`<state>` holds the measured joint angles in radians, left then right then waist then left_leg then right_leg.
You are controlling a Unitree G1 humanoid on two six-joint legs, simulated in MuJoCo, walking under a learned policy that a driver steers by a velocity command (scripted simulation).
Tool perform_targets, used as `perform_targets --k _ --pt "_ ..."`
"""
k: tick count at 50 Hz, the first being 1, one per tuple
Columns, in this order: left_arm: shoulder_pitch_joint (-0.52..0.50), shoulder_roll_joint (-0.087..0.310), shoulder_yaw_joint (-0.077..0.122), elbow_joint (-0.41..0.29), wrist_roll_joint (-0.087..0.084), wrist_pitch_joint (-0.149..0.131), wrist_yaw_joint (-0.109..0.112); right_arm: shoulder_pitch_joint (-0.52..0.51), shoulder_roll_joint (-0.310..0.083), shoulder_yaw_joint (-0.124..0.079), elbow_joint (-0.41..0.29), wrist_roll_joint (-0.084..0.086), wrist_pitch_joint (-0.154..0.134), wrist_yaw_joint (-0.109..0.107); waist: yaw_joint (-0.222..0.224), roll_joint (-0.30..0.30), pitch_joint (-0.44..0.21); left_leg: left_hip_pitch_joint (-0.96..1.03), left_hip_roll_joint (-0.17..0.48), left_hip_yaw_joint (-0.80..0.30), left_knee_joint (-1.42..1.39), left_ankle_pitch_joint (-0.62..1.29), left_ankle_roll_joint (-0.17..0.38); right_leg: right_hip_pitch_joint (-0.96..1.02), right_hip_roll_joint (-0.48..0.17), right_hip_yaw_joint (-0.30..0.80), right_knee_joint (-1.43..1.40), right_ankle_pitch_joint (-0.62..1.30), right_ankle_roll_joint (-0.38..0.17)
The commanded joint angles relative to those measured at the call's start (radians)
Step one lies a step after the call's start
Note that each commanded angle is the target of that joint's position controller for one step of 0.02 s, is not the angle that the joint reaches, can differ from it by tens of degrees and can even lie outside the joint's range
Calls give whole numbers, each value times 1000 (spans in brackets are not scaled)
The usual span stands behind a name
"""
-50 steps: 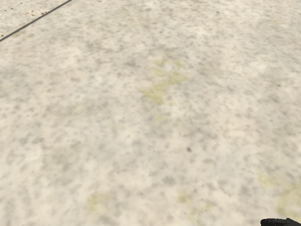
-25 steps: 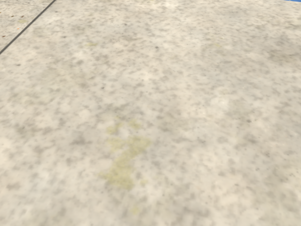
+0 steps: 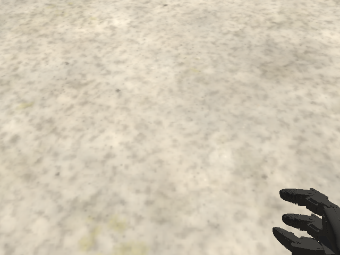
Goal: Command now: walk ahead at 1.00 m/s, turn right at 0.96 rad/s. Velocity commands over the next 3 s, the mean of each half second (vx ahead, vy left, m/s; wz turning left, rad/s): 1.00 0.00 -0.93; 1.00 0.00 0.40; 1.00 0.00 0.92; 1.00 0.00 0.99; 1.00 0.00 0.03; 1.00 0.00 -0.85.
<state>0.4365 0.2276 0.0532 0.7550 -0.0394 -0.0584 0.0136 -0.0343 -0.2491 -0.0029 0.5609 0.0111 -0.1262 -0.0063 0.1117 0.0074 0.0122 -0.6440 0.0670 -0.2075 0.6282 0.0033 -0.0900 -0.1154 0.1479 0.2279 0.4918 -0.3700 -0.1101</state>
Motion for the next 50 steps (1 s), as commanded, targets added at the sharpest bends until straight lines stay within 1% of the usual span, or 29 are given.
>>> perform_targets --k 1,2,3,4,5,6,7,9,13,17,20,23,25,26,27,28,29,30,31,32,33,34,35,37,40,44,46,48,50 --pt "-48 162 55 -69 -15 -4 16 -13 -127 -59 -54 41 -6 -4 -58 -110 0 362 -69 78 -126 24 -23 -235 -136 211 -110 -49 -91" --pt "-51 151 55 -72 -7 2 15 45 -153 -77 -40 46 -11 -3 -94 -125 -29 404 -67 84 -124 -38 -5 -183 -148 221 -36 5 -73" --pt "-75 142 51 -85 5 4 8 196 -187 -103 -9 47 -17 -4 -184 -132 -103 543 -60 101 -102 -106 22 -173 -133 197 127 146 -38" --pt "-98 73 26 -118 29 3 -5 426 -225 -120 29 38 -19 -7 -291 -69 -265 854 58 -4 -35 -251 63 -307 -100 116 456 170 5" --pt "50 -61 -11 -165 7 -9 -12 525 -328 -128 45 -20 -13 1 -197 375 -406 1148 299 -549 -225 -586 205 -607 -6 17 850 -264 45" --pt "61 20 -18 -182 -49 -12 -8 476 -313 -128 51 -20 -8 18 -178 506 -373 1121 397 -884 -378 -994 287 -820 -109 -43 1026 -150 43" --pt "-65 100 -1 -171 -38 -2 -1 395 -206 -110 27 -11 0 11 -217 305 -194 986 338 -715 -388 -938 261 -873 -154 -85 1077 -38 52" --pt "-225 129 12 -198 18 4 -11 372 -158 -95 68 -24 16 8 -220 36 -45 755 233 -332 -347 -502 209 -794 -222 -123 993 57 47" --pt "-252 84 12 -241 -15 38 -42 348 -66 -69 151 -11 7 13 -145 95 27 617 177 -34 -379 -224 185 -756 -297 -119 881 92 37" --pt "-323 94 3 -271 1 38 -57 323 -128 -78 178 -25 5 0 -124 46 98 557 173 165 -455 -50 188 -785 -292 -151 737 268 62" --pt "-443 101 -1 -292 2 25 -76 382 -164 -79 212 -28 6 -10 -170 -4 149 600 148 296 -491 70 143 -754 -262 -245 527 401 41" --pt "-533 67 -12 -320 2 -1 -98 493 -211 -76 261 -20 11 -12 -180 9 142 613 157 363 -469 613 122 -514 -151 -350 315 399 -22" --pt "-505 117 14 -330 6 -4 -96 520 -277 -83 285 -7 25 -21 -100 110 88 708 211 357 -343 1077 171 -391 -66 -383 267 258 -53" --pt "-384 170 41 -308 5 4 -85 500 -298 -83 292 -4 35 -22 -7 148 19 718 236 343 -184 1192 198 -248 -56 -359 233 196 -81" --pt "-152 224 73 -247 3 17 -64 440 -306 -80 293 -4 43 -20 131 159 -75 639 229 338 40 1189 207 19 -78 -311 135 253 -117" --pt "75 265 90 -171 5 29 -42 390 -257 -64 275 -5 40 -21 220 101 -165 363 144 320 407 665 190 402 -195 -145 108 261 -135" --pt "21 325 74 -170 48 1 -40 608 -40 -6 247 12 14 4 -2 -220 -369 -5 -52 165 812 -506 176 727 -505 387 70 -35 -262" --pt "74 218 64 -160 51 -10 -38 462 -177 -36 240 56 -21 9 105 -124 -429 -47 -52 20 870 -467 210 619 -513 543 -133 -226 -232" --pt "33 195 51 -130 55 -25 -40 331 -180 -48 185 88 -26 6 75 -93 -193 -130 -28 44 858 -401 201 442 -491 413 -205 -183 -194" --pt "-42 169 45 -109 49 -38 -45 296 -142 -39 169 76 -22 1 11 8 -58 -134 25 57 784 -322 192 265 -467 292 -243 -84 -167" --pt "-106 116 33 -101 59 -49 -49 308 -124 -44 188 52 -3 0 -44 15 3 -93 63 67 745 -263 176 132 -432 169 -260 -5 -139" --pt "-147 66 21 -93 72 -59 -54 383 -107 -48 214 50 27 5 -102 -13 22 -25 96 56 734 -214 166 34 -402 61 -279 54 -112" --pt "-167 46 20 -78 63 -65 -59 421 -82 -48 229 49 52 7 -130 -44 21 13 117 62 719 -203 156 -28 -387 -19 -298 114 -93" --pt "-199 51 24 -53 45 -73 -59 403 -56 -47 229 48 85 9 -152 -44 74 -16 144 67 681 -189 132 -110 -371 -168 -343 236 -48" --pt "-213 79 28 -38 64 -81 -39 282 -52 -42 178 35 85 13 -141 -47 138 -74 115 113 518 4 112 -160 -294 -355 -384 393 -8" --pt "-143 137 34 -11 55 -83 -5 140 -54 -34 135 22 60 53 -90 24 150 -23 49 254 207 248 150 -40 -291 -473 -404 549 41" --pt "-111 193 42 -1 55 -67 11 111 -83 -45 106 28 51 77 -102 -18 111 47 -29 344 102 226 185 101 -311 -492 -320 934 84" --pt "-128 266 59 -12 50 -32 26 224 -146 -75 108 48 64 80 -192 -121 9 186 -117 413 120 90 214 221 -347 -490 -116 1414 102" --pt "-256 300 68 -51 38 -16 16 628 -283 -141 196 42 113 60 -415 -161 -153 639 -127 329 162 -61 290 81 -370 -445 360 1537 75"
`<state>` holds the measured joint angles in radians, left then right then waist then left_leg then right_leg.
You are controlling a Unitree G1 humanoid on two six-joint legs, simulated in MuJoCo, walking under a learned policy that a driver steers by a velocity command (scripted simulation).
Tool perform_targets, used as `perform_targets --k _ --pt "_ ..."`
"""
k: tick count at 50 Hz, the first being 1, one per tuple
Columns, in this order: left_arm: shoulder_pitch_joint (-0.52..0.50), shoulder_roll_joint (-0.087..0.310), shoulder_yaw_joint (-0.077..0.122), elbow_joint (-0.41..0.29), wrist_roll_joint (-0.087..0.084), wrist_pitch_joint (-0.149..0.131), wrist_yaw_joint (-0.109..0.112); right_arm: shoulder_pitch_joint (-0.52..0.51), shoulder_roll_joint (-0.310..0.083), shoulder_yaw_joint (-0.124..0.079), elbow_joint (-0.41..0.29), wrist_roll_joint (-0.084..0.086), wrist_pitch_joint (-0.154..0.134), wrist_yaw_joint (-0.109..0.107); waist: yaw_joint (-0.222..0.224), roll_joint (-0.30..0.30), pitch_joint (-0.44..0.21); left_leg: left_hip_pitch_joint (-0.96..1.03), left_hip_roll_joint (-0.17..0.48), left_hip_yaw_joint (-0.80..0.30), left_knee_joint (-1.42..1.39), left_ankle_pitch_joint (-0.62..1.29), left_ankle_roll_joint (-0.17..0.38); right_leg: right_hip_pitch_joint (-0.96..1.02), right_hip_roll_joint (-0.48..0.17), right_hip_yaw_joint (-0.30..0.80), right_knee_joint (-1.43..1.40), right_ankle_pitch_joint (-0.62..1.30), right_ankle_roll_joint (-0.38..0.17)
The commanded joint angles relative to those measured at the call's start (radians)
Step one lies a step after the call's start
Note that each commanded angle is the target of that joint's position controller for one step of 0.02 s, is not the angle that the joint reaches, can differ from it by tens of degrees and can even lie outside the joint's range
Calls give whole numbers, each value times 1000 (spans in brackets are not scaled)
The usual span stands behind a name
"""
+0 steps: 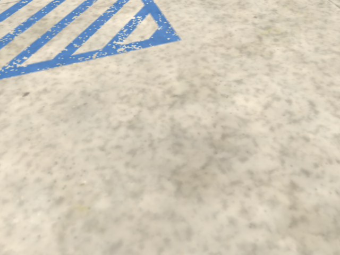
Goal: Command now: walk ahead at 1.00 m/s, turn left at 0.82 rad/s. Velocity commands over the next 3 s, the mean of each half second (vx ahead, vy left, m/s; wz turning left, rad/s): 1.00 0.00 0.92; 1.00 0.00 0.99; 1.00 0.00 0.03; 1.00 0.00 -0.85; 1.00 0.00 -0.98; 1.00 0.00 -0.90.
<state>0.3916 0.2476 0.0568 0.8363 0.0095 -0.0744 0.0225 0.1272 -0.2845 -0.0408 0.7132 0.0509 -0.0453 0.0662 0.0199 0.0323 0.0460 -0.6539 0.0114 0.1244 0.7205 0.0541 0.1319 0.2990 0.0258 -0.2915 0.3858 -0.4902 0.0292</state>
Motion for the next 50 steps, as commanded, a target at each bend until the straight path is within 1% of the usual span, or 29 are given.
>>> perform_targets --k 1,2,3,4,5,6,9,12,14,18,19,21,22,23,24,25,26,27,31,38,41,43,44,45,46,47,48,49,50 --pt "-278 198 44 -131 -30 -18 -16 594 -258 -113 88 6 54 -35 -380 -25 -156 827 -30 -113 -39 -85 107 -544 -97 69 922 925 -40" --pt "-155 -39 -21 -192 -15 -64 -43 491 -245 -88 78 -37 38 -27 -149 398 -129 977 38 -452 -52 -151 233 -976 88 231 1323 -105 -12" --pt "-111 6 -38 -257 -43 -104 -55 388 -183 -63 5 -70 3 -23 -95 335 -308 1040 211 -955 -353 -659 362 -1151 89 433 1367 -77 -66" --pt "-247 119 -17 -272 -58 -121 -55 388 -134 -62 -16 -57 -19 -19 -140 104 -204 926 214 -1013 -505 -787 284 -1143 37 450 1246 24 -116" --pt "-289 119 -11 -288 -57 -122 -46 334 -129 -58 -17 -51 -39 -11 -72 -98 -95 752 202 -980 -531 -784 238 -1114 -1 445 1110 104 -125" --pt "-274 100 -16 -274 -30 -112 -37 259 -130 -57 -37 -47 -54 -8 -14 -157 -45 596 175 -926 -508 -685 240 -1043 -33 460 1025 140 -107" --pt "-235 126 -1 -256 -3 -72 -19 171 -120 -51 -70 -35 -58 -37 44 -115 10 367 56 -688 -514 -423 221 -916 -92 456 818 171 -30" --pt "-437 69 -21 -331 18 -61 -13 198 -100 -45 -59 -15 -47 -75 -31 -70 71 203 -41 -508 -511 -245 178 -811 -67 370 462 370 32" --pt "-515 30 -27 -364 5 -60 -20 219 -125 -57 -46 -12 -31 -84 -86 -6 48 146 -75 -470 -491 -269 123 -676 -14 327 259 543 52" --pt "-514 118 19 -374 -50 -71 -23 268 -110 -67 -19 3 -22 -91 -98 74 -11 359 -26 -580 -371 -328 70 -612 -4 408 94 568 58" --pt "-478 144 33 -366 -56 -77 -22 262 -108 -70 -19 -1 -19 -92 -69 89 -32 421 -10 -595 -308 -237 56 -585 -5 407 84 528 44" --pt "-130 207 76 -299 -64 -80 -12 184 -98 -63 -57 -37 -12 -77 135 97 -251 393 -44 -521 85 36 -16 -216 -63 405 173 404 -11" --pt "101 260 78 -260 -49 -66 -4 202 23 -22 -92 -74 -13 -66 179 -93 -426 182 -90 -439 459 -389 -35 120 -237 635 219 133 -45" --pt "73 334 82 -242 4 -72 -31 382 57 2 -150 25 -27 -63 28 -627 -507 -150 -123 -354 751 -623 -61 255 -478 1336 -91 -339 -228" --pt "-31 209 64 -284 1 -63 -32 330 -39 -6 -104 43 -15 -77 68 -436 -345 -252 -20 -319 829 -491 -68 142 -441 1310 -139 -540 -224" --pt "-63 145 49 -275 -7 -49 -23 204 -96 -17 -118 9 -9 -74 97 -274 -208 -267 0 -269 826 -421 -72 11 -395 1087 -124 -355 -192" --pt "-68 146 46 -251 2 -41 -22 128 -98 -21 -131 -21 -4 -71 88 -85 -134 -211 37 -250 786 -387 -72 -123 -351 911 -109 -102 -169" --pt "-84 142 45 -223 8 -40 -22 70 -92 -27 -154 -38 -5 -64 67 -39 -73 -178 73 -253 716 -358 -67 -228 -312 780 -106 66 -161" --pt "-100 70 22 -136 -17 -50 -32 52 -35 -18 -191 0 30 -40 3 -108 2 -181 152 -240 632 -342 -55 -351 -272 509 -154 300 -141" --pt "-54 172 30 -74 5 -48 -10 -140 -52 -7 -237 -12 9 -4 38 -18 117 -181 109 -103 276 -1 -60 -347 -227 174 -253 601 -85" --pt "-1 249 38 -53 6 -34 5 -195 -68 -16 -254 -8 -7 21 23 -77 79 37 -11 51 93 -4 -8 -289 -215 73 -158 1219 -22" --pt "-7 309 52 -58 3 -13 25 -64 -126 -49 -232 3 2 21 -87 -181 -14 220 -88 94 101 -119 18 -241 -254 64 65 1674 -23" --pt "-64 325 59 -83 1 -4 26 139 -183 -82 -181 8 15 13 -200 -211 -104 441 -101 68 107 -176 55 -305 -275 80 287 1782 -40" --pt "-157 313 57 -123 -9 -9 19 429 -252 -123 -97 3 27 -2 -342 -161 -198 811 -69 -36 -29 -96 117 -512 -235 94 633 1598 -46" --pt "-175 146 13 -140 6 -35 4 473 -251 -114 -36 6 35 -25 -280 106 -134 980 19 -223 -52 -104 154 -825 -38 125 1074 222 -35" --pt "-35 55 -27 -226 -18 -83 -10 350 -290 -97 -111 -31 10 -21 -90 333 -317 1182 191 -777 -185 -331 362 -1146 45 340 1327 -119 -31" --pt "-164 166 -16 -270 -38 -123 -22 363 -222 -96 -129 -45 -6 -27 -172 155 -362 1159 246 -1007 -429 -667 354 -1232 8 459 1242 19 -71" --pt "-242 179 -12 -289 -62 -134 -22 338 -192 -87 -119 -52 -27 -27 -132 2 -201 986 239 -992 -502 -698 300 -1224 -26 456 1124 85 -86" --pt "-227 160 -12 -263 -49 -126 -16 253 -157 -73 -116 -50 -42 -21 -53 -159 -90 765 211 -887 -514 -599 252 -1133 -71 447 1019 147 -79"
Over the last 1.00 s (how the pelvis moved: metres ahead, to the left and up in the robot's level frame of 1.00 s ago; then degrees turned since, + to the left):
0.85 -0.16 -0.04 -13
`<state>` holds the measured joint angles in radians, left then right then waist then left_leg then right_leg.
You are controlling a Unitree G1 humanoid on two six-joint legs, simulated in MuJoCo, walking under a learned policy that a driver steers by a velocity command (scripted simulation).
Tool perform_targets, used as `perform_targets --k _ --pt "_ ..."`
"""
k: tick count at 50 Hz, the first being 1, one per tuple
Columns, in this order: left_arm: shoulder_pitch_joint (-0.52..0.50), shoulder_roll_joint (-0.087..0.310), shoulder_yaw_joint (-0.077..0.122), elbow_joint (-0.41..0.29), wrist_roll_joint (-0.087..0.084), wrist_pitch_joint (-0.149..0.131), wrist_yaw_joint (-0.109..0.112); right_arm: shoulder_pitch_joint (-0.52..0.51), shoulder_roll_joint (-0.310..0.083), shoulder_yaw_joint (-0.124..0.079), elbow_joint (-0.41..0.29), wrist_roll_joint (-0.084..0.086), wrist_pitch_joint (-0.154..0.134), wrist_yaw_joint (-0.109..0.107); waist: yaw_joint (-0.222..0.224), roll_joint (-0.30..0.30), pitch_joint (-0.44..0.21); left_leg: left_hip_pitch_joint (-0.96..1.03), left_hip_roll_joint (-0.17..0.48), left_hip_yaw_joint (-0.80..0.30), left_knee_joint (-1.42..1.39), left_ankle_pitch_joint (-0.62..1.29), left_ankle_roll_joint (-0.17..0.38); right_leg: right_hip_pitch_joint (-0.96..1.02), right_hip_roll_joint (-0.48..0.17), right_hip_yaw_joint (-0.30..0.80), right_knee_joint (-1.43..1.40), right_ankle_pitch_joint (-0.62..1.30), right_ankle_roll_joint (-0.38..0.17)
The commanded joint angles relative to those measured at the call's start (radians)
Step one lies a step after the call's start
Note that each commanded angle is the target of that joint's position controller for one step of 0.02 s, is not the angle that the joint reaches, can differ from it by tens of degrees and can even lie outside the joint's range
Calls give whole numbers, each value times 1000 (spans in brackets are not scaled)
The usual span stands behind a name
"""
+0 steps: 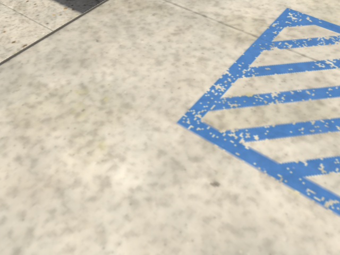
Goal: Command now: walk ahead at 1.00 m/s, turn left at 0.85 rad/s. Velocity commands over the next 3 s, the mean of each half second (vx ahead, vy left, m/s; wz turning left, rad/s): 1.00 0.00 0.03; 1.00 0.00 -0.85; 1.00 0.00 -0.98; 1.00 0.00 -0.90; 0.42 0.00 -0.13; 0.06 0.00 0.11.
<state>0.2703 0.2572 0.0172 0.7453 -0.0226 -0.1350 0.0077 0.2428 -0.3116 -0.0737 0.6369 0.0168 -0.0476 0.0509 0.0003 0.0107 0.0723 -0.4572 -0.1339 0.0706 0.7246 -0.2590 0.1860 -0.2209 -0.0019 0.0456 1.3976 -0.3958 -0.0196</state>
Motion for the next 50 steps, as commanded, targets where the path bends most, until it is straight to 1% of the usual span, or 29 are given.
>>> perform_targets --k 1,4,7,9,13,16,17,18,19,20,21,22,23,25,26,28,30,32,37,38,39,40,41,42,43,45,47,49,50 --pt "-43 139 28 -147 -2 -45 0 70 -113 -32 -49 -23 -50 -8 27 -109 -87 429 320 -751 -503 -201 196 -529 -72 121 -53 79 -5" --pt "-24 129 30 -123 27 9 -3 19 -46 -6 -23 -12 -48 -31 72 -58 8 139 222 -484 -525 -26 150 -407 -141 60 -238 123 55" --pt "-226 48 -5 -194 51 8 -13 71 -51 -5 19 -5 -47 -63 -15 -15 58 -15 134 -300 -530 119 103 -312 -121 -19 -537 453 84" --pt "-294 34 -12 -197 34 2 -26 127 -81 -11 47 -1 -55 -62 -78 4 39 -12 148 -254 -568 63 74 -198 -82 -66 -721 669 73" --pt "-408 90 10 -226 -13 0 -42 218 -90 -9 118 4 -54 -46 -138 40 72 381 258 -230 -563 221 36 -372 -66 -68 -907 619 4" --pt "-257 160 50 -207 -25 5 -56 180 -136 -14 135 -45 -30 -48 -20 112 -72 626 309 -160 -353 949 -22 -286 34 -132 -845 419 -75" --pt "-85 203 72 -172 -35 19 -50 137 -153 -17 128 -71 -20 -50 81 155 -175 640 311 -134 -167 1203 -40 -137 64 -148 -790 359 -103" --pt "165 232 86 -113 -32 38 -42 45 -167 -18 100 -75 -14 -58 223 123 -267 461 289 -86 147 1221 -76 163 35 -107 -784 377 -124" --pt "283 295 97 -75 -2 42 -41 153 -42 9 62 -72 -28 -55 151 -194 -405 28 149 -90 608 490 -143 598 -126 282 -765 102 -255" --pt "290 271 95 -55 0 32 -56 247 0 45 67 -23 -64 -29 98 -393 -516 -233 28 -200 778 -184 -166 771 -281 846 -1055 -281 -380" --pt "241 184 83 -74 15 37 -45 114 -92 27 39 16 -89 -23 139 -258 -376 -343 90 -244 776 -122 -130 715 -265 857 -1132 -383 -321" --pt "194 167 76 -85 23 37 -43 -16 -105 33 -1 18 -107 -23 132 -103 -248 -342 127 -240 701 -72 -111 547 -239 733 -1135 -233 -285" --pt "158 168 74 -82 25 32 -51 -106 -79 38 -22 -8 -121 -30 98 45 -142 -290 143 -223 600 -63 -101 365 -186 633 -1151 -57 -267" --pt "92 142 64 -93 27 27 -51 -82 -58 36 -25 -30 -120 -35 7 14 -89 -211 174 -232 474 -43 -125 202 -113 510 -1172 127 -290" --pt "85 128 60 -92 11 29 -50 -72 -59 33 -24 -35 -112 -37 -10 -5 -69 -204 180 -224 422 -45 -145 162 -94 474 -1183 169 -297" --pt "98 123 56 -81 -12 30 -37 -108 -54 35 -42 -39 -101 -43 -21 -4 -8 -204 190 -195 285 -44 -187 50 -80 427 -1206 223 -298" --pt "108 144 63 -72 -12 34 -16 -249 -29 48 -95 -43 -104 -41 16 -22 54 -137 161 -149 81 133 -222 -96 -31 361 -1238 275 -276" --pt "131 160 72 -57 -12 43 -5 -332 4 56 -125 -43 -111 -33 54 -53 52 39 117 -119 -90 351 -234 -227 5 318 -1244 269 -223" --pt "197 149 82 -11 -34 56 7 -373 -84 9 -156 8 -115 -46 57 -102 1 175 102 -191 -277 373 -230 -17 -34 409 -1122 323 -148" --pt "190 160 87 -11 -28 64 8 -311 -117 -10 -146 12 -118 -52 16 -115 -48 237 89 -178 -279 307 -215 43 -32 407 -1022 502 -129" --pt "160 180 92 -20 -13 73 4 -172 -148 -31 -129 18 -119 -60 -74 -126 -152 383 109 -166 -258 259 -192 63 -11 373 -841 665 -96" --pt "98 149 77 -59 25 81 -3 97 -169 -42 -87 24 -105 -73 -204 -133 -342 695 225 -235 -132 122 -148 -65 2 337 -545 644 -68" --pt "289 -26 30 -83 11 73 -7 218 -250 -51 -55 -17 -96 -68 -100 280 -547 1086 517 -727 -209 -158 13 -397 133 227 -140 -86 -31" --pt "304 27 9 -103 -52 71 -2 228 -221 -48 -27 -8 -93 -45 -100 482 -597 1106 606 -1076 -371 -547 70 -580 45 167 64 -129 -29" --pt "174 108 28 -94 -51 77 8 160 -121 -34 -51 -7 -83 -53 -145 313 -396 961 523 -915 -417 -561 19 -658 -8 125 87 -34 -30" --pt "-18 137 41 -133 1 78 -1 95 -85 -21 -9 -31 -67 -56 -127 28 -146 651 444 -581 -423 -125 -34 -625 -72 71 11 59 -30" --pt "-34 94 43 -159 -15 94 -20 50 -37 -6 27 -44 -71 -53 -60 56 -65 476 397 -410 -465 25 -40 -556 -133 74 -51 83 -37" --pt "-45 50 31 -185 -33 118 -29 20 -2 1 59 -17 -73 -44 -21 75 -31 407 398 -301 -500 86 -43 -581 -174 64 -76 63 -39" --pt "-62 42 26 -200 -27 123 -33 6 -17 -3 68 -11 -74 -45 -7 64 -7 376 405 -253 -521 135 -40 -605 -184 59 -88 93 -34"
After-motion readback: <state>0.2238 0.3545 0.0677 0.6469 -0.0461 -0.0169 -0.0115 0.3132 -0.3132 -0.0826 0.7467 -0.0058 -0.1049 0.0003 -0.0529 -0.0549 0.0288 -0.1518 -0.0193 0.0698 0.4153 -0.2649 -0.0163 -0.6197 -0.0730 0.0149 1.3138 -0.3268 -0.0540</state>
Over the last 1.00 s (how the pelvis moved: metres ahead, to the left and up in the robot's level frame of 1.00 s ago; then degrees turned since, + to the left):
0.79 0.26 0.01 59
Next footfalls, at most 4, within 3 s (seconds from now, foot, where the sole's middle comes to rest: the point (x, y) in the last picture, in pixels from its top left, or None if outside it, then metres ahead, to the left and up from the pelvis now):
0.36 right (217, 225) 0.57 -0.15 -0.74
0.80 left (178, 135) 1.02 -0.01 -0.74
1.26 right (260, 100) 1.25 -0.44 -0.74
1.68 left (282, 51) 1.66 -0.64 -0.74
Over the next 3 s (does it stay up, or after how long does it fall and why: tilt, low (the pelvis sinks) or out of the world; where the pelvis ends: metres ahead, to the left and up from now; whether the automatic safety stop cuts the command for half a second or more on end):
stays up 1.56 -1.11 0.03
